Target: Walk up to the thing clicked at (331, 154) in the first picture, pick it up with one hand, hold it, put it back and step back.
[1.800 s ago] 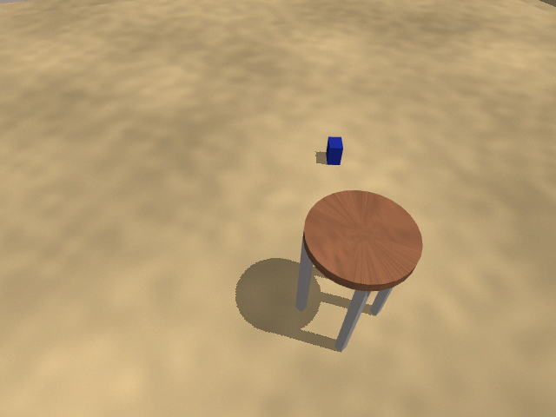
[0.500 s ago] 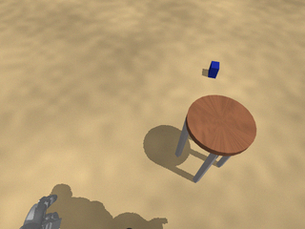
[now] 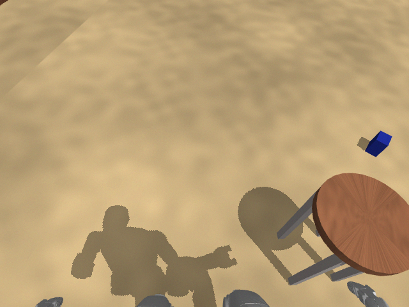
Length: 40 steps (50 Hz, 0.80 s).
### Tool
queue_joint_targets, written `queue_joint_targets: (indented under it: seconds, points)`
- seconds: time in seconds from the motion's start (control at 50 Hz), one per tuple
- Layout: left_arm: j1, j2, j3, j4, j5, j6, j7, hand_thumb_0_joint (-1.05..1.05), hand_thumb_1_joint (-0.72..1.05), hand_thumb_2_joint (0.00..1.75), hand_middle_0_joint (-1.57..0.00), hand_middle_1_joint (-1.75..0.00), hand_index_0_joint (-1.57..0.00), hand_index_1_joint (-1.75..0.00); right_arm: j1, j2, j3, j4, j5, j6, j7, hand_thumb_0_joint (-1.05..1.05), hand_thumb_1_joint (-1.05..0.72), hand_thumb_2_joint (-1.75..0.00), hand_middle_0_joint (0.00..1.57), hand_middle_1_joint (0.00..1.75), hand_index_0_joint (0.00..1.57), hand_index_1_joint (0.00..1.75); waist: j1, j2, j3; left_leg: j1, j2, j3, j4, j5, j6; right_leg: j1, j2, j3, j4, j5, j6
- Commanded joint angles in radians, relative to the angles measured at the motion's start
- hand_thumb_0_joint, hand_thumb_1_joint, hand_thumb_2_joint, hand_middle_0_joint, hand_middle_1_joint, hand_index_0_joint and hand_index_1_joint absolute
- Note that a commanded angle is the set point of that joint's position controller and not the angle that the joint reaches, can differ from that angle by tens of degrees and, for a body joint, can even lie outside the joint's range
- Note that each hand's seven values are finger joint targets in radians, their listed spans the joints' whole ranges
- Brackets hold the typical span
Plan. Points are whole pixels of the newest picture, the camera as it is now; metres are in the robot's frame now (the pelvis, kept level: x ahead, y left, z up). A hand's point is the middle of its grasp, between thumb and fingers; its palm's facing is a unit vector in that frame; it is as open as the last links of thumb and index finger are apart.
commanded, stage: walk up
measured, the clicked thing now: (378, 144) +1.05 -1.11 -0.70
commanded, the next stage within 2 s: stand in 1.96 s
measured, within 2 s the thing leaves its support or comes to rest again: neither
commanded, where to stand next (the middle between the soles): +0.07 +0.00 m, yaw +34 degrees
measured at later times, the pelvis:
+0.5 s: pelvis +0.00 -0.02 -0.01, yaw +20 degrees
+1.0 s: pelvis -0.01 -0.02 +0.00, yaw +33 degrees
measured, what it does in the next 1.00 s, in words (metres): steps on the spot, turning left: right foot, then left foot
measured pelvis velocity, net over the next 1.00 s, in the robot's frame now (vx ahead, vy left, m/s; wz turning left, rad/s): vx -0.01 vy -0.02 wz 0.57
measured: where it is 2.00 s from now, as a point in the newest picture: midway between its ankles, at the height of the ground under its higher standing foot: outside the picture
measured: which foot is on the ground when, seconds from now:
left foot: down 0.00-0.14, up 0.16-0.46, down 0.48-0.74, up 0.76-0.98, down 1.00-1.00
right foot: up 0.00-0.10, down 0.12-0.48, up 0.50-0.70, down 0.72-1.00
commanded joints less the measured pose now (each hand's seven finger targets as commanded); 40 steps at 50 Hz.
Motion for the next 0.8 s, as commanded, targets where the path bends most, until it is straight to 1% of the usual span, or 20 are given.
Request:
queue_joint_targets:
  seconds: [0.0, 0.08, 0.1, 0.12, 0.14, 0.18, 0.24, 0.32, 0.38, 0.42, 0.44, 0.48, 0.5, 0.54, 0.6, 0.68, 0.7, 0.72, 0.74, 0.78]
  points:
    - [0.041, 0.157, 0.069, -0.091, 0.001, -0.049, 0.014, 0.0, 0.9, 0.9, -0.2, -0.3, -0.2, -0.3, 0.015, -0.263, -0.083, -0.111, -0.015, -0.013, -0.014, 0.0, -0.9, -0.9, 0.2, 0.3, 0.2, 0.3, -0.019, 0.266, -0.131, -0.027, 0.208, -0.302, -0.189, 0.21, 0.208, 0.045, 0.024, 0.005, -0.136, 0.004, -0.003]
    - [0.157, 0.155, 0.075, -0.075, 0.003, -0.075, 0.043, 0.0, 0.9, 0.9, -0.2, -0.3, -0.2, -0.3, -0.062, -0.258, -0.086, -0.164, -0.012, 0.011, 0.0, 0.0, -0.9, -0.9, 0.2, 0.3, 0.2, 0.3, 0.048, 0.259, -0.195, -0.129, 0.12, -0.282, -0.031, 0.284, 0.141, 0.244, 0.07, -0.033, -0.415, 0.205, -0.036]
    - [0.198, 0.208, 0.091, -0.077, 0.016, -0.087, 0.052, 0.0, 0.9, 0.9, -0.2, -0.3, -0.2, -0.3, -0.083, -0.194, -0.065, -0.181, -0.001, 0.016, -0.001, 0.0, -0.9, -0.9, 0.2, 0.3, 0.2, 0.3, 0.091, 0.091, -0.194, -0.185, 0.03, -0.216, 0.136, 0.185, 0.081, 0.266, -0.035, 0.117, -0.59, 0.164, -0.068]
    - [0.17, 0.331, 0.118, -0.096, 0.034, -0.097, 0.059, 0.0, 0.9, 0.9, -0.2, -0.3, -0.2, -0.3, -0.063, -0.138, -0.053, -0.199, -0.001, 0.018, -0.002, 0.0, -0.9, -0.9, 0.2, 0.3, 0.2, 0.3, 0.072, -0.179, -0.15, -0.366, -0.119, -0.089, 0.359, -0.211, 0.012, 0.292, -0.331, 0.496, -0.722, 0.199, -0.15]
    - [0.051, 0.387, 0.12, -0.12, 0.034, -0.093, 0.061, 0.0, 0.9, 0.9, -0.2, -0.3, -0.2, -0.3, -0.024, -0.194, -0.072, -0.175, -0.015, 0.029, -0.017, 0.0, -0.9, -0.9, 0.2, 0.3, 0.2, 0.3, 0.028, -0.204, -0.143, -0.344, -0.024, -0.106, 0.557, -0.36, -0.005, 0.174, -0.534, 0.699, -0.795, 0.219, -0.304]
    - [-0.006, 0.275, 0.096, -0.13, 0.013, -0.103, 0.068, 0.0, 0.9, 0.9, -0.2, -0.3, -0.2, -0.3, 0.0, -0.258, -0.093, -0.117, -0.005, 0.032, -0.002, 0.0, -0.9, -0.9, 0.2, 0.3, 0.2, 0.3, -0.012, 0.036, -0.058, -0.297, 0.034, -0.138, 0.632, -0.243, -0.029, 0.124, -0.417, 0.401, -0.696, 0.374, -0.284]
    - [0.037, 0.268, 0.101, -0.09, 0.027, -0.11, 0.068, 0.0, 0.9, 0.9, -0.2, -0.3, -0.2, -0.3, 0.036, -0.212, -0.085, -0.089, -0.001, 0.026, 0.035, 0.0, -0.9, -0.9, 0.2, 0.3, 0.2, 0.3, -0.003, -0.086, -0.084, -0.266, 0.058, -0.05, 0.494, -0.133, -0.031, 0.21, -0.252, 0.13, -0.601, 0.411, -0.193]
    - [0.121, 0.288, 0.105, -0.098, 0.031, -0.11, 0.057, 0.0, 0.9, 0.9, -0.2, -0.3, -0.2, -0.3, -0.073, -0.18, -0.07, -0.1, 0.007, 0.016, 0.047, 0.0, -0.9, -0.9, 0.2, 0.3, 0.2, 0.3, 0.069, -0.158, -0.124, -0.221, 0.047, 0.031, 0.245, -0.191, -0.026, 0.327, -0.273, 0.059, -0.534, 0.582, -0.205]
    - [0.074, 0.286, 0.094, -0.122, 0.015, -0.094, 0.047, 0.0, 0.9, 0.9, -0.2, -0.3, -0.2, -0.3, -0.028, -0.169, -0.067, -0.059, 0.018, -0.001, 0.036, 0.0, -0.9, -0.9, 0.2, 0.3, 0.2, 0.3, 0.046, -0.176, -0.164, -0.053, 0.007, 0.107, 0.086, -0.109, -0.017, 0.257, -0.265, -0.011, -0.45, 0.675, -0.176]
    - [0.044, 0.264, 0.081, -0.133, 0.006, -0.078, 0.042, 0.0, 0.9, 0.9, -0.2, -0.3, -0.2, -0.3, 0.066, -0.184, -0.072, -0.012, 0.019, -0.016, 0.026, 0.0, -0.9, -0.9, 0.2, 0.3, 0.2, 0.3, -0.009, -0.109, -0.199, 0.144, -0.027, 0.123, -0.085, 0.023, 0.002, 0.146, -0.245, -0.066, -0.311, 0.527, -0.126]
    - [0.083, 0.211, 0.063, -0.129, 0.004, -0.07, 0.043, 0.0, 0.9, 0.9, -0.2, -0.3, -0.2, -0.3, 0.116, -0.228, -0.087, 0.01, 0.01, -0.027, 0.015, 0.0, -0.9, -0.9, 0.2, 0.3, 0.2, 0.3, -0.034, 0.032, -0.232, 0.272, 0.001, 0.01, -0.16, -0.022, 0.042, 0.045, -0.203, -0.097, -0.114, 0.399, -0.078]
    - [0.057, 0.183, 0.053, -0.154, -0.006, -0.058, 0.057, 0.0, 0.9, 0.9, -0.2, -0.3, -0.2, -0.3, 0.092, -0.422, -0.12, -0.034, 0.008, -0.033, 0.002, 0.0, -0.9, -0.9, 0.2, 0.3, 0.2, 0.3, -0.044, 0.329, -0.204, 0.221, 0.406, -0.651, -0.269, 0.082, 0.284, -0.237, -0.029, -0.008, 0.096, -0.151, 0.002]
    - [-0.008, 0.233, 0.062, -0.14, -0.004, -0.061, 0.066, 0.0, 0.9, 0.9, -0.2, -0.3, -0.2, -0.3, 0.068, -0.401, -0.117, -0.02, 0.017, -0.029, -0.005, 0.0, -0.9, -0.9, 0.2, 0.3, 0.2, 0.3, -0.054, 0.251, -0.136, 0.092, 0.393, -0.625, -0.287, 0.057, 0.316, -0.18, -0.059, 0.061, 0.121, -0.131, -0.003]
    - [0.081, 0.211, 0.064, -0.088, -0.014, -0.065, 0.059, 0.0, 0.9, 0.9, -0.2, -0.3, -0.2, -0.3, -0.015, -0.295, -0.072, -0.029, 0.017, -0.031, -0.02, 0.0, -0.9, -0.9, 0.2, 0.3, 0.2, 0.3, 0.011, 0.219, -0.127, 0.113, 0.267, -0.369, -0.153, 0.204, 0.24, -0.158, -0.067, 0.065, 0.047, -0.045, -0.01]
    - [0.121, 0.193, 0.069, -0.042, -0.008, -0.071, 0.051, 0.0, 0.9, 0.9, -0.2, -0.3, -0.2, -0.3, -0.024, -0.28, -0.06, -0.03, 0.011, -0.031, -0.019, 0.0, -0.9, -0.9, 0.2, 0.3, 0.2, 0.3, 0.007, 0.281, -0.148, -0.002, 0.224, -0.311, -0.105, 0.338, 0.218, 0.002, -0.025, 0.006, -0.078, 0.003, -0.017]
    - [0.158, 0.182, 0.072, -0.013, 0.006, -0.087, 0.058, 0.0, 0.9, 0.9, -0.2, -0.3, -0.2, -0.3, -0.089, -0.256, -0.045, -0.049, 0.018, -0.01, -0.018, 0.0, -0.9, -0.9, 0.2, 0.3, 0.2, 0.3, 0.056, 0.237, -0.165, -0.158, 0.145, -0.266, 0.015, 0.2, 0.152, 0.239, 0.041, -0.035, -0.388, 0.171, -0.044]
    - [0.169, 0.225, 0.084, -0.015, 0.021, -0.095, 0.063, 0.0, 0.9, 0.9, -0.2, -0.3, -0.2, -0.3, -0.083, -0.2, -0.029, -0.055, 0.027, -0.003, -0.019, 0.0, -0.9, -0.9, 0.2, 0.3, 0.2, 0.3, 0.068, 0.103, -0.162, -0.199, 0.068, -0.217, 0.163, 0.12, 0.098, 0.251, -0.042, 0.122, -0.547, 0.112, -0.079]
    - [0.141, 0.333, 0.104, -0.028, 0.031, -0.1, 0.063, 0.0, 0.9, 0.9, -0.2, -0.3, -0.2, -0.3, -0.099, -0.161, -0.026, -0.07, 0.029, 0.001, -0.023, 0.0, -0.9, -0.9, 0.2, 0.3, 0.2, 0.3, 0.073, -0.123, -0.119, -0.342, -0.097, -0.097, 0.372, -0.188, 0.036, 0.219, -0.303, 0.521, -0.734, -0.029, -0.181]
    - [0.014, 0.396, 0.111, -0.059, 0.033, -0.097, 0.06, 0.0, 0.9, 0.9, -0.2, -0.3, -0.2, -0.3, -0.062, -0.217, -0.051, -0.047, 0.012, 0.004, -0.039, 0.0, -0.9, -0.9, 0.2, 0.3, 0.2, 0.3, 0.03, -0.165, -0.076, -0.288, -0.011, -0.092, 0.538, -0.371, 0.009, 0.074, -0.492, 0.715, -0.807, -0.042, -0.333]
    - [-0.017, 0.279, 0.089, -0.054, 0.013, -0.104, 0.061, 0.0, 0.9, 0.9, -0.2, -0.3, -0.2, -0.3, -0.016, -0.269, -0.066, 0.015, 0.019, -0.001, -0.027, 0.0, -0.9, -0.9, 0.2, 0.3, 0.2, 0.3, -0.002, 0.064, -0.012, -0.289, 0.022, -0.11, 0.556, -0.248, 0.005, 0.097, -0.358, 0.412, -0.707, 0.098, -0.267]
